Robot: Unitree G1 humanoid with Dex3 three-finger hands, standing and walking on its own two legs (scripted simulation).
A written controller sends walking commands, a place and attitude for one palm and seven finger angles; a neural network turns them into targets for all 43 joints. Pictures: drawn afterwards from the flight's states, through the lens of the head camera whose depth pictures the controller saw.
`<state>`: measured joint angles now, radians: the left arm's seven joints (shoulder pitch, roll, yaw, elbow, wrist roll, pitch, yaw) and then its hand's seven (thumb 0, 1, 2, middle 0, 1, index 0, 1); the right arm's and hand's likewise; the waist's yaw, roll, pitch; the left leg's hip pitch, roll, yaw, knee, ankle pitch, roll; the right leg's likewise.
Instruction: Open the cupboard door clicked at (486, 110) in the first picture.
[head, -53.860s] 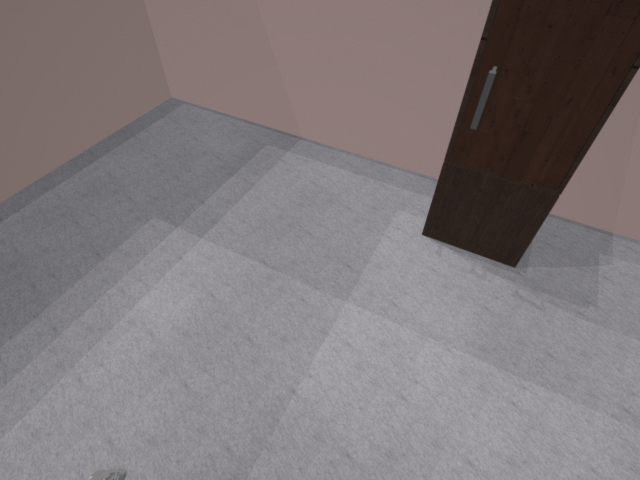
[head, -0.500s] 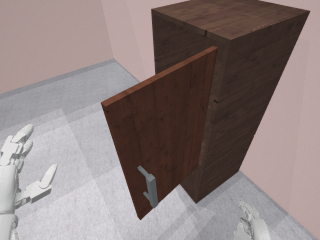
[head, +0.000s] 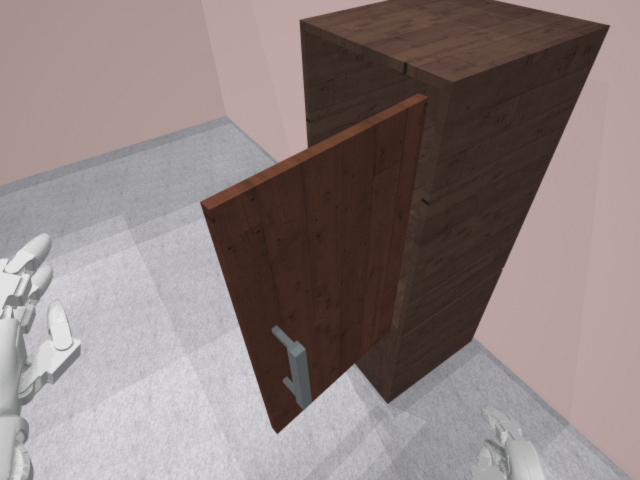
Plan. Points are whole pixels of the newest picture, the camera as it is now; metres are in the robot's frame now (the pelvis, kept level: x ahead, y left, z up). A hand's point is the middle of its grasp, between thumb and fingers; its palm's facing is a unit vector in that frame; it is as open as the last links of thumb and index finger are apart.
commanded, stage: step back with the hand held close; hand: left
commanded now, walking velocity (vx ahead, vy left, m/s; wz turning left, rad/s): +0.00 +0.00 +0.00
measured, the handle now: (292, 369) +0.31 +0.10 -0.09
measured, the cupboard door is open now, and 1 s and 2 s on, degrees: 98 98 98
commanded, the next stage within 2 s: stop stepping back and stand still in 1.30 s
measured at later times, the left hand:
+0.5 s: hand (52, 370) +0.16 +0.27 +0.15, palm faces +0.36 -0.77 -0.53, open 7.4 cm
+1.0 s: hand out of the picture +0.08 +0.29 +0.15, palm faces +0.45 -0.75 -0.47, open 7.4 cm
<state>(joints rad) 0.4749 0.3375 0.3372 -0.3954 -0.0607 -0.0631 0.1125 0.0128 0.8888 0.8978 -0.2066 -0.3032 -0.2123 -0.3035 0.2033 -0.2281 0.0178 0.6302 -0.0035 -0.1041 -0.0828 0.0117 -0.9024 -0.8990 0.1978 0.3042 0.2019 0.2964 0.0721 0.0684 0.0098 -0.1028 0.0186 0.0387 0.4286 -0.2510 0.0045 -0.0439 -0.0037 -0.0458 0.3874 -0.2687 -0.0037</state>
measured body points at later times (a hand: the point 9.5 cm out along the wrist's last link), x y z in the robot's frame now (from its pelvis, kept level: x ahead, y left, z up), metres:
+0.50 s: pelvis -0.04 +0.02 +0.00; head -0.02 +0.00 +0.45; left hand +0.14 +0.31 +0.18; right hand +0.13 -0.23 -0.09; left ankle -0.01 +0.11 -0.74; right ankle -0.03 -0.11 -0.74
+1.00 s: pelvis -0.11 +0.03 -0.02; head -0.08 +0.04 +0.43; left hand +0.05 +0.33 +0.18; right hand +0.08 -0.21 -0.10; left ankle -0.01 +0.12 -0.74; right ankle -0.07 -0.11 -0.74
